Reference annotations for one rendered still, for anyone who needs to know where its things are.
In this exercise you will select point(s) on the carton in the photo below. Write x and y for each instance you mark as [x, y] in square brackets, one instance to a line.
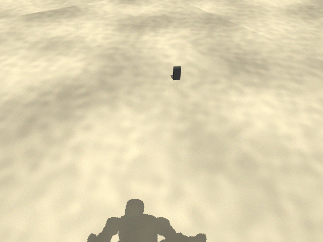
[176, 73]

